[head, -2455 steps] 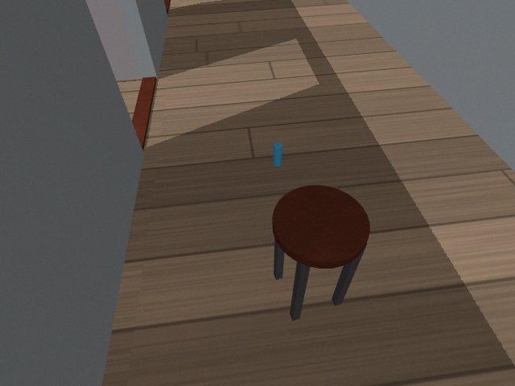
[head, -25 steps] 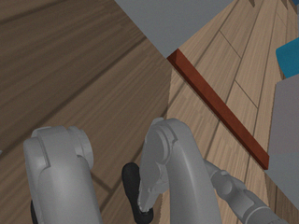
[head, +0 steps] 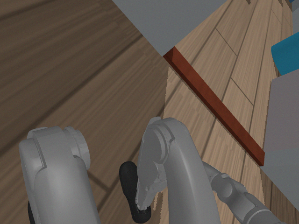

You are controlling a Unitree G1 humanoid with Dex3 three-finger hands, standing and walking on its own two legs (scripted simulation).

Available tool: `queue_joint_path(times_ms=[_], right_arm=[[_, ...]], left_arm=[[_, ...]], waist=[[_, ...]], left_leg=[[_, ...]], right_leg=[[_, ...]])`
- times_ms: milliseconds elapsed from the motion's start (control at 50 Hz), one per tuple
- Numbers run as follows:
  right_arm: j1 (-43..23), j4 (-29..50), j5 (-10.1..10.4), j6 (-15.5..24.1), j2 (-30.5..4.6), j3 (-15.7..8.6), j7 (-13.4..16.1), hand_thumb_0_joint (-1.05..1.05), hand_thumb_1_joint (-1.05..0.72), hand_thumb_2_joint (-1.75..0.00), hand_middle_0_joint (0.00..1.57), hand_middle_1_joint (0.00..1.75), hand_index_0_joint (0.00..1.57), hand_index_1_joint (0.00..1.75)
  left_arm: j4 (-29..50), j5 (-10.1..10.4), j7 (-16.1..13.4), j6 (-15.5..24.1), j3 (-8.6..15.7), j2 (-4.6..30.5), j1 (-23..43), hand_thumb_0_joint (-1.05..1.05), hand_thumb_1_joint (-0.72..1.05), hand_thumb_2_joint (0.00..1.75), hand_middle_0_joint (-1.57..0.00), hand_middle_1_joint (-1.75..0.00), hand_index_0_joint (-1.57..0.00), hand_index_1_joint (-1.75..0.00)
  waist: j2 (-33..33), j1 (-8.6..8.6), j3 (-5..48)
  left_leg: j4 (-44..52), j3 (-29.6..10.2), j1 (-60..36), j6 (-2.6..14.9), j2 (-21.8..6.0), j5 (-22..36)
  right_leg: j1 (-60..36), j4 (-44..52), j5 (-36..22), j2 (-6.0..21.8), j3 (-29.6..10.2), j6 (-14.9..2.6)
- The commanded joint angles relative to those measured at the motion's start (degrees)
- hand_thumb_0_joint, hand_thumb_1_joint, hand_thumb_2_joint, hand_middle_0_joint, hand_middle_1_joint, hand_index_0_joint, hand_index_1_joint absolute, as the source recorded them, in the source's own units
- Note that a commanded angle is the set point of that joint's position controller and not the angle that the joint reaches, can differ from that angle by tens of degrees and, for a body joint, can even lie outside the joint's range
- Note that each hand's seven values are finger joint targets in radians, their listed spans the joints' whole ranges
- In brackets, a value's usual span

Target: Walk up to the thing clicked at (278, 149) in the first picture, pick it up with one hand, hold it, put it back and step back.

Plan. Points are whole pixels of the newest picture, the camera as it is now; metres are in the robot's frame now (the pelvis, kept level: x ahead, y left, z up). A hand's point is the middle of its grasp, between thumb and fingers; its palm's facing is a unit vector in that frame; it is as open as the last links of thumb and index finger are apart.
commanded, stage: settle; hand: left
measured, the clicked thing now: out of the picture +0.32 +0.34 -0.20
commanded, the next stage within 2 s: lift in 2.00 s
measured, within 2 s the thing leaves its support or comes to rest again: leaves its support in 0.28 s
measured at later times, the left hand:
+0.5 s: hand out of the picture +0.31 +0.34 -0.14, palm faces +0.52 -0.85 +0.01, open 6.7 cm
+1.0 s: hand out of the picture +0.29 +0.34 -0.01, palm faces +0.53 -0.85 -0.03, open 6.7 cm
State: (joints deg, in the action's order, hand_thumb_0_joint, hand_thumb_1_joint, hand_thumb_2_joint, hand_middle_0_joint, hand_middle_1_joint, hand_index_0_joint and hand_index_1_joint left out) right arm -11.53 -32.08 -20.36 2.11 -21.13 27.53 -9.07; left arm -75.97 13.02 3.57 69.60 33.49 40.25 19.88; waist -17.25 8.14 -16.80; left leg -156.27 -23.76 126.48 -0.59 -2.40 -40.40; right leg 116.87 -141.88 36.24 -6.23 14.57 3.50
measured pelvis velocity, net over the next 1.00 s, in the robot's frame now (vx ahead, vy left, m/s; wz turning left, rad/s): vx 0.01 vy -0.02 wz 0.12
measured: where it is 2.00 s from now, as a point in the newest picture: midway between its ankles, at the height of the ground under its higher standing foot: (101, 219)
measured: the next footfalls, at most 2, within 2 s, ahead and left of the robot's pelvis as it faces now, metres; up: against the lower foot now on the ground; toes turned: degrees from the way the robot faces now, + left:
none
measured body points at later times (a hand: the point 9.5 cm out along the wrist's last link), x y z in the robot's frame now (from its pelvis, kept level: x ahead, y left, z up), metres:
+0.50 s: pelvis +0.00 +0.00 +0.01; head +0.17 +0.20 +0.37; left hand +0.28 +0.39 -0.13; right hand +0.23 -0.21 -0.02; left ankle +0.08 +0.13 -0.23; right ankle +0.14 -0.12 -0.23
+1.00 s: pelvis +0.01 -0.02 +0.05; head +0.17 +0.11 +0.45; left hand +0.25 +0.38 -0.01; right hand +0.27 -0.21 -0.04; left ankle +0.08 +0.13 -0.23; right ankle +0.14 -0.13 -0.23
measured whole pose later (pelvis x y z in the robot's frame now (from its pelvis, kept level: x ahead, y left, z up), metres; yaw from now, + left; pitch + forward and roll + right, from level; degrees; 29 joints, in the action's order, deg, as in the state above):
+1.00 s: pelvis +0.01 -0.02 +0.05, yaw +7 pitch +23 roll -10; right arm -4.1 -37.0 -7.7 -0.2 -17.0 7.1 -6.9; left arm -41.6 14.0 8.0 45.6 25.9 24.2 13.8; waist -5.3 1.6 0.1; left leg -142.8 -12.6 128.7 -1.0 -2.7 -38.1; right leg 121.8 -136.6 38.5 -1.8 7.5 1.8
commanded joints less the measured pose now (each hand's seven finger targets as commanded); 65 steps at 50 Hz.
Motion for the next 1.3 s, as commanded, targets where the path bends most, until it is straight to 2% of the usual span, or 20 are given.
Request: queue_joint_path(times_ms=[0, 140, 160, 180, 260, 340, 380, 540, 640, 780, 820, 960, 1000, 1040, 1080, 1160, 1180, 1200, 1260, 1280], right_arm=[[-0.98, 2.08, -0.22, -0.55, -20.10, -7.27, 1.55, 0.00, -0.88, -0.90, 0.20, 0.30, 0.20, 0.30], [-0.52, 2.27, -0.21, -0.80, -20.40, -7.96, 1.40, 0.00, -0.88, -0.90, 0.20, 0.30, 0.20, 0.30], [-0.14, 1.79, -0.02, -0.95, -20.27, -8.40, 1.39, 0.00, -0.88, -0.90, 0.20, 0.30, 0.20, 0.30], [-0.23, 2.13, -0.04, -0.89, -20.20, -8.45, 1.42, 0.00, -0.88, -0.90, 0.20, 0.30, 0.20, 0.30], [0.52, 1.83, 0.76, -1.03, -19.75, -9.89, 1.26, 0.00, -0.88, -0.90, 0.20, 0.30, 0.20, 0.30], [1.62, 1.46, 1.75, -1.10, -19.31, -11.70, 1.40, 0.00, -0.88, -0.90, 0.20, 0.30, 0.20, 0.30], [2.00, 1.33, 2.54, -1.09, -19.00, -12.80, 1.28, 0.00, -0.88, -0.90, 0.20, 0.30, 0.20, 0.30], [4.43, 0.95, 5.67, -0.96, -16.58, -17.30, 1.46, 0.00, -0.88, -0.90, 0.20, 0.30, 0.20, 0.30], [6.22, 0.71, 8.17, -1.21, -15.03, -20.43, 1.96, 0.00, -0.88, -0.89, 0.20, 0.30, 0.20, 0.30], [7.30, -0.23, 11.13, -1.40, -12.28, -23.49, 2.69, 0.00, -0.88, -0.89, 0.20, 0.30, 0.20, 0.30], [7.99, -0.35, 11.73, -1.29, -11.89, -24.54, 2.93, 0.00, -0.87, -0.89, 0.20, 0.30, 0.20, 0.30], [9.44, -0.83, 13.25, -1.29, -10.25, -26.77, 3.59, 0.00, -0.87, -0.89, 0.20, 0.30, 0.20, 0.30], [9.70, -1.33, 13.90, -1.15, -10.08, -27.65, 3.90, 0.00, -0.87, -0.89, 0.20, 0.30, 0.20, 0.30], [10.28, -1.52, 14.23, -1.13, -9.58, -27.94, 4.09, 0.00, -0.87, -0.89, 0.20, 0.30, 0.20, 0.30], [10.55, -1.38, 14.86, -0.96, -9.32, -28.55, 4.31, 0.00, -0.87, -0.89, 0.20, 0.30, 0.20, 0.30], [11.72, -2.31, 15.40, -0.70, -8.64, -29.48, 4.85, 0.00, -0.87, -0.89, 0.20, 0.30, 0.20, 0.30], [12.47, -2.41, 15.54, -0.73, -8.66, -29.78, 5.08, 0.00, -0.87, -0.89, 0.20, 0.30, 0.20, 0.30], [12.09, -2.60, 15.70, -0.69, -8.39, -29.92, 5.21, 0.00, -0.87, -0.89, 0.20, 0.30, 0.20, 0.30], [13.18, -2.60, 16.04, -0.52, -7.83, -30.51, 5.49, 0.00, -0.88, -0.89, 0.20, 0.30, 0.20, 0.30], [13.18, -2.51, 15.99, -0.48, -7.58, -30.59, 5.56, 0.00, -0.88, -0.89, 0.20, 0.30, 0.20, 0.30]], left_arm=[[6.98, 0.00, -0.93, 4.31, 1.44, 9.52, 6.63, 0.00, 0.51, 1.28, -1.23, -1.29, -1.22, -1.32], [10.25, -0.08, -1.49, 4.15, 2.47, 9.39, 6.51, 0.00, 0.46, 1.33, -1.28, -1.36, -1.27, -1.39], [10.83, -0.32, -1.48, 3.85, 1.57, 8.44, 5.90, 0.00, 0.44, 1.33, -1.28, -1.37, -1.27, -1.39], [13.33, -0.61, -1.60, 3.79, 2.76, 10.52, 6.30, 0.00, 0.43, 1.33, -1.29, -1.37, -1.28, -1.40], [17.45, -1.05, -1.53, 1.84, 0.35, 8.31, 5.45, 0.00, 0.41, 1.31, -1.28, -1.37, -1.27, -1.39], [23.10, -0.83, -1.15, -0.73, 0.10, 7.54, 4.59, 0.00, 0.41, 1.32, -1.29, -1.37, -1.28, -1.40], [24.20, -0.74, -0.84, -2.27, -1.66, 4.85, 3.45, 0.00, 0.41, 1.34, -1.31, -1.40, -1.30, -1.42], [35.87, 0.30, -0.10, -8.33, -3.08, 1.44, 1.67, 0.00, 0.40, 1.33, -1.31, -1.40, -1.30, -1.42], [42.93, 0.26, 0.56, -12.67, -4.98, -1.15, 1.69, 0.00, 0.41, 1.32, -1.30, -1.40, -1.30, -1.42], [43.69, 0.92, 2.15, -17.15, -6.89, -4.64, 2.29, 0.00, 0.34, 1.30, -1.26, -1.38, -1.27, -1.40], [45.58, 1.46, 2.71, -17.82, -5.69, -4.82, 2.01, 0.00, 0.35, 1.30, -1.27, -1.38, -1.27, -1.39], [46.09, 1.96, 5.27, -20.12, -5.02, -6.41, 2.19, 0.00, 0.38, 1.32, -1.27, -1.39, -1.27, -1.40], [48.49, 2.03, 6.17, -20.59, -3.97, -4.89, 2.86, 0.00, 0.36, 1.31, -1.27, -1.37, -1.27, -1.39], [47.81, 2.56, 7.11, -21.34, -4.73, -6.93, 2.84, 0.00, 0.37, 1.31, -1.28, -1.38, -1.27, -1.40], [48.54, 3.44, 7.51, -22.05, -2.89, -6.39, 1.48, 0.00, 0.40, 1.31, -1.27, -1.37, -1.27, -1.39], [50.19, 3.09, 8.43, -23.49, -3.90, -6.97, 4.37, 0.00, 0.41, 1.31, -1.27, -1.37, -1.27, -1.39], [49.35, 3.01, 8.56, -24.04, -2.84, -6.55, 2.57, 0.00, 0.42, 1.31, -1.28, -1.37, -1.27, -1.39], [49.47, 2.90, 8.91, -24.38, -4.13, -7.51, 2.97, 0.00, 0.40, 1.30, -1.27, -1.36, -1.27, -1.38], [50.75, 3.16, 9.12, -25.07, -2.22, -6.69, 2.99, 0.00, 0.38, 1.30, -1.27, -1.36, -1.27, -1.38], [49.15, 3.02, 9.14, -25.62, -2.58, -7.64, 2.97, 0.00, 0.38, 1.29, -1.28, -1.36, -1.28, -1.37]], waist=[[30.08, 4.86, 28.84], [31.80, 4.58, 29.21], [33.34, 4.19, 29.17], [34.78, 3.56, 30.04], [35.83, 3.52, 31.10], [36.56, 2.37, 33.47], [35.16, 2.32, 32.94], [35.38, -1.43, 38.91], [36.34, -2.53, 42.25], [30.47, -3.81, 42.58], [30.15, -5.29, 45.22], [26.87, -6.31, 49.02], [27.68, -7.62, 50.42], [26.48, -7.15, 51.63], [25.32, -8.16, 52.77], [25.67, -7.83, 54.53], [24.85, -8.33, 56.11], [24.18, -8.05, 54.95], [22.95, -9.17, 57.39], [21.74, -8.54, 56.75]], left_leg=[[20.98, 6.83, -19.22, -1.34, -2.94, 3.17], [22.55, 6.19, -20.19, -1.73, -3.11, 2.70], [23.27, 6.27, -21.33, -1.96, -3.14, 2.76], [23.43, 6.28, -21.80, -2.05, -3.16, 3.51], [24.01, 7.18, -21.65, -1.89, -2.80, 3.31], [24.61, 7.93, -22.62, -1.80, -2.69, 3.41], [25.63, 7.91, -21.68, -1.62, -2.51, 2.01], [27.59, 10.21, -21.70, -1.14, -1.70, 2.03], [30.20, 11.42, -22.60, -0.79, -1.22, 0.65], [31.39, 14.00, -18.90, 0.54, -0.40, -3.21], [31.50, 14.97, -19.74, 0.57, -0.08, -0.62], [32.59, 17.02, -19.79, 0.95, 0.46, 0.66], [33.26, 17.69, -20.81, 0.88, 0.39, 0.89], [33.26, 18.00, -20.77, 0.91, 0.54, 2.90], [33.57, 18.47, -20.88, 1.03, 0.58, 3.16], [33.90, 19.47, -21.82, 1.09, 0.55, 4.34], [33.65, 19.63, -22.79, 1.09, 0.51, 6.55], [33.95, 19.76, -21.85, 1.22, 0.49, 6.05], [34.60, 20.25, -22.83, 1.27, 0.46, 8.04], [34.64, 20.40, -21.93, 1.42, 0.47, 7.38]], right_leg=[[-10.98, 9.50, -7.78, -1.17, 6.98, -3.80], [-10.63, 9.30, -7.35, -0.90, 7.21, -3.85], [-9.78, 9.06, -7.12, -0.83, 7.01, -3.98], [-9.73, 8.71, -7.88, -0.82, 6.83, -4.09], [-9.00, 8.88, -7.88, -0.63, 6.08, -4.33], [-9.02, 9.55, -8.32, -0.36, 5.13, -4.40], [-7.59, 9.74, -7.23, -0.05, 5.01, -4.40], [-6.50, 11.13, -6.51, 0.39, 2.55, -5.03], [-5.02, 12.61, -5.48, 0.97, 0.99, -5.41], [-4.24, 16.39, -0.86, 1.32, -1.19, -5.51], [-5.70, 16.62, -2.42, 1.52, -2.04, -5.64], [-8.09, 19.15, -1.53, 2.15, -3.95, -5.58], [-7.43, 19.29, -1.20, 2.37, -4.67, -5.79], [-8.86, 19.49, -2.59, 2.60, -5.01, -5.68], [-9.42, 20.53, -2.38, 2.82, -5.59, -5.54], [-10.31, 21.50, -3.26, 3.23, -6.93, -5.59], [-12.08, 21.67, -5.21, 3.34, -7.16, -5.49], [-11.61, 22.12, -4.51, 3.46, -7.46, -5.38], [-14.49, 22.99, -5.68, 3.68, -8.15, -5.26], [-15.03, 23.97, -4.95, 3.76, -8.53, -5.07]])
